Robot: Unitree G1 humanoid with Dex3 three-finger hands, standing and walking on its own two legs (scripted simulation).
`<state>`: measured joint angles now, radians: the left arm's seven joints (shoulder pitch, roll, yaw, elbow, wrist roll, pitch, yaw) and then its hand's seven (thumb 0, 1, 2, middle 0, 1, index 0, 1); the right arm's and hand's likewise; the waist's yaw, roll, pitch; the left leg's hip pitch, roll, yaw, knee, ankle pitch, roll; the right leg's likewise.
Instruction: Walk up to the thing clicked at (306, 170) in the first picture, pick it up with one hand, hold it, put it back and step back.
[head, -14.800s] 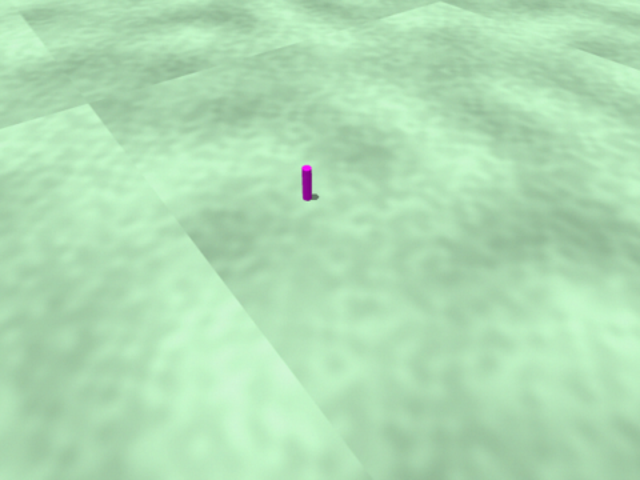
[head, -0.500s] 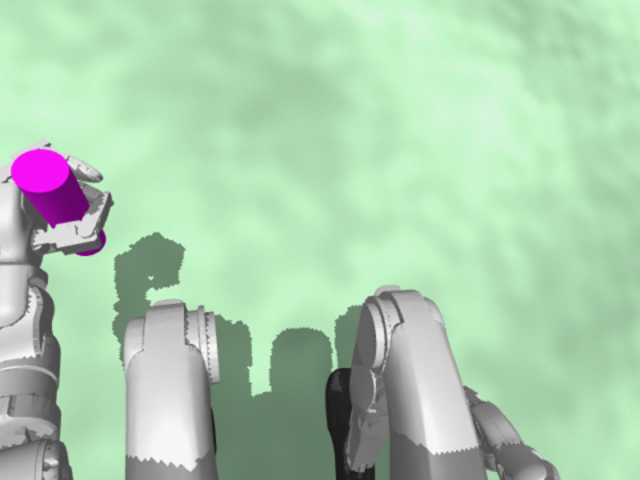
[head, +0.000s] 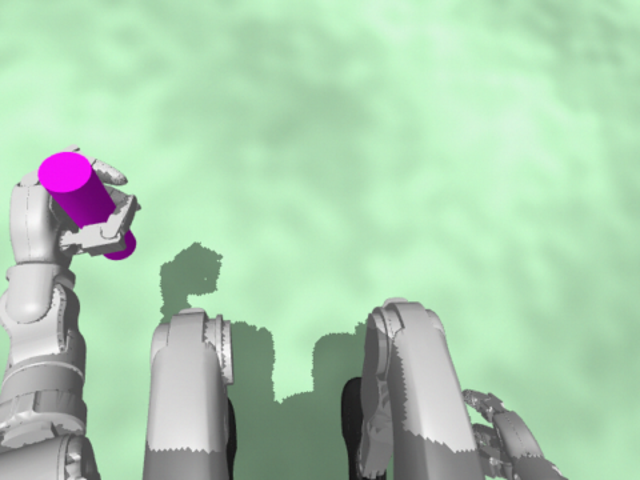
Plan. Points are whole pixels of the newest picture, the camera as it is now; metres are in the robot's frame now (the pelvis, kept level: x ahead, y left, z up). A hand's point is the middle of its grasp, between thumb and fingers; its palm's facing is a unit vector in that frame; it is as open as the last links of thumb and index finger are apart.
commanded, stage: settle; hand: left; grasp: from the side
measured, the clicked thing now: (96, 214) +0.43 +0.25 -0.04
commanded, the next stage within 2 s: lift in 0.36 s
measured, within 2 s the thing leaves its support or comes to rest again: neither
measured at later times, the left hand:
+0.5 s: hand (104, 199) +0.43 +0.23 +0.00, palm faces +0.10 -0.99 -0.03, open 5.8 cm
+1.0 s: hand (72, 182) +0.41 +0.23 +0.08, palm faces +0.08 -1.00 -0.02, open 5.8 cm
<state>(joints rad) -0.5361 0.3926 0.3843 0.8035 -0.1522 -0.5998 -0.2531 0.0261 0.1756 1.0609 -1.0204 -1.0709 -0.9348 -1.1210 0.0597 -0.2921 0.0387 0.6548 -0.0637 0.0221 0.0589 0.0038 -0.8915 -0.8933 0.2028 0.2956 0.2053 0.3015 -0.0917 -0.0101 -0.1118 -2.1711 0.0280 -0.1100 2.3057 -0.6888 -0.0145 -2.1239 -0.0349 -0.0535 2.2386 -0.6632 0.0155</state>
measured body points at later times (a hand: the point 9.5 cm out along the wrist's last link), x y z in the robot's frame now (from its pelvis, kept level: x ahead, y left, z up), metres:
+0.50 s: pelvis +0.00 +0.00 +0.02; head +0.19 +0.05 +0.42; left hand +0.42 +0.28 +0.00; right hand +0.14 -0.26 -0.11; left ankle +0.09 +0.13 -0.33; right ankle +0.10 -0.13 -0.33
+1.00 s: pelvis +0.01 +0.00 +0.08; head +0.19 +0.03 +0.49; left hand +0.40 +0.28 +0.08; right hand +0.17 -0.25 -0.05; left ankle +0.08 +0.13 -0.33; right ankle +0.10 -0.13 -0.33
